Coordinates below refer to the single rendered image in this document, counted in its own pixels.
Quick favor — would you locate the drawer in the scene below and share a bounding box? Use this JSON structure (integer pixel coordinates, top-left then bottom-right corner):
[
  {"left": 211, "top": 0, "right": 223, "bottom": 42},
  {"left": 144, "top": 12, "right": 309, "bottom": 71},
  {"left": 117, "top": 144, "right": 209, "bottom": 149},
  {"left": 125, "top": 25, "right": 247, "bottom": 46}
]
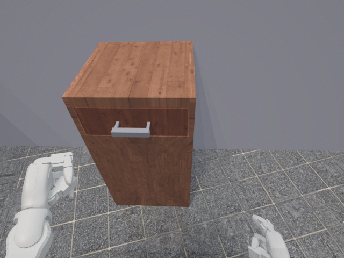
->
[{"left": 74, "top": 107, "right": 188, "bottom": 136}]

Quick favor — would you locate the robot left hand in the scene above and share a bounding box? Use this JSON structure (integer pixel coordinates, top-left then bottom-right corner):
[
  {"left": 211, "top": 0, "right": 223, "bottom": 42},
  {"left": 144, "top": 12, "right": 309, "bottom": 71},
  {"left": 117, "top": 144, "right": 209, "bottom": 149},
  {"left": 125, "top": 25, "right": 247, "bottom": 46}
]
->
[{"left": 21, "top": 152, "right": 77, "bottom": 210}]

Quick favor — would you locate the robot right hand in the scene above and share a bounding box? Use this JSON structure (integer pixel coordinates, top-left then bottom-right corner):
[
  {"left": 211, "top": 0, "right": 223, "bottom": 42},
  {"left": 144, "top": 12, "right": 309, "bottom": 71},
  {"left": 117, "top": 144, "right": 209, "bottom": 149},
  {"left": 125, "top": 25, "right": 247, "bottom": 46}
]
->
[{"left": 248, "top": 215, "right": 290, "bottom": 258}]

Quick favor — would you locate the cabinet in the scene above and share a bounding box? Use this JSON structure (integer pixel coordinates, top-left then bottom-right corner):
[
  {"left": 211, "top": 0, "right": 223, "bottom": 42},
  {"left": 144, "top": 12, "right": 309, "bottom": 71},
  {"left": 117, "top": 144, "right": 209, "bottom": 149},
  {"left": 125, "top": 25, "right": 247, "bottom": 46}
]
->
[{"left": 62, "top": 41, "right": 196, "bottom": 207}]

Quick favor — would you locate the robot left forearm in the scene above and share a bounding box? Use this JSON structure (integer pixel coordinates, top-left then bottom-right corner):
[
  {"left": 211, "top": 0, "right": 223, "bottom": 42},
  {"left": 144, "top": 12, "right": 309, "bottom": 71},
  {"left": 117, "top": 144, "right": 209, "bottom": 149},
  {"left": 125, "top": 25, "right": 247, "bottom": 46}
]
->
[{"left": 5, "top": 207, "right": 53, "bottom": 258}]

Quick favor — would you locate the handle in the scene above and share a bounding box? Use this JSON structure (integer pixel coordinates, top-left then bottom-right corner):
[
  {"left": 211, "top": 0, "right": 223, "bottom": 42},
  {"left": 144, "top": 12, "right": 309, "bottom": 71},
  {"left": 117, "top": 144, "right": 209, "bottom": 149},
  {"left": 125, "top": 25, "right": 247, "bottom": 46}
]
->
[{"left": 111, "top": 121, "right": 151, "bottom": 138}]

